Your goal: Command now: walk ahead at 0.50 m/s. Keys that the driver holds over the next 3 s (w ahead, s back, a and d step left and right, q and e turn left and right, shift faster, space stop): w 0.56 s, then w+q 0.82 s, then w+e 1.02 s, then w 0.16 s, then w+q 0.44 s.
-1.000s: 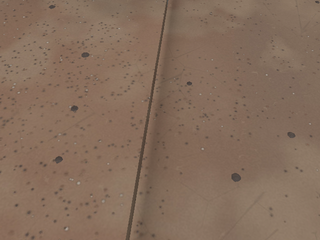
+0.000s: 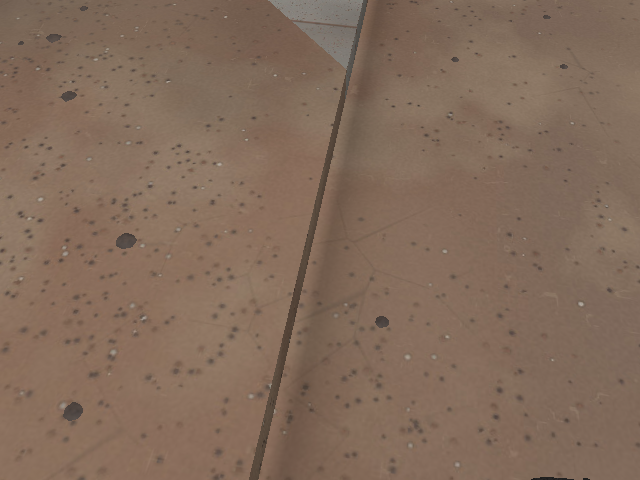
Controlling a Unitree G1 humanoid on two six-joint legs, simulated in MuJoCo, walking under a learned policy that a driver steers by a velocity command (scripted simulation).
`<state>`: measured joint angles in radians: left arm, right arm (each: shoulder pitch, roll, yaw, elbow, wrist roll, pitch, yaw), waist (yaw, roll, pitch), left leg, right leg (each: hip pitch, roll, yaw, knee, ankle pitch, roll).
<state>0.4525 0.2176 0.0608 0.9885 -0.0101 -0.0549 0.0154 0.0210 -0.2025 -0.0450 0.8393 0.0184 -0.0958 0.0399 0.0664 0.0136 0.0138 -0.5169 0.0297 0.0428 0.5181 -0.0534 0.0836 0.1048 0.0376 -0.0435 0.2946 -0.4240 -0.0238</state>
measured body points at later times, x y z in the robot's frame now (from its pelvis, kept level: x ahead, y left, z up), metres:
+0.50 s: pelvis +0.26 -0.02 +0.02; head +0.28 +0.00 +0.47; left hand +0.45 +0.21 -0.09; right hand +0.20 -0.27 -0.12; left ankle +0.14 +0.10 -0.72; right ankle +0.46 -0.18 -0.67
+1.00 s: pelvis +0.53 -0.08 +0.02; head +0.53 -0.08 +0.47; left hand +0.48 +0.16 -0.13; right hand +0.70 -0.32 -0.10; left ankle +0.63 +0.09 -0.63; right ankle +0.46 -0.18 -0.72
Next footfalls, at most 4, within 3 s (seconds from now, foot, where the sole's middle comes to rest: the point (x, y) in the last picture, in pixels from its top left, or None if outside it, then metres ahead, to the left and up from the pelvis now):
0.60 right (436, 471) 0.50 -0.18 -0.76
0.96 left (303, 376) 0.65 0.10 -0.67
1.20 left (324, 359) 0.73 0.06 -0.76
1.78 right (340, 234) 1.11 0.05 -0.76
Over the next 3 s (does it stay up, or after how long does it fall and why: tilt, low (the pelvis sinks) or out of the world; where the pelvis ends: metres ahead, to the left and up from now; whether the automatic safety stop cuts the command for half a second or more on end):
stays up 1.64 0.05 0.01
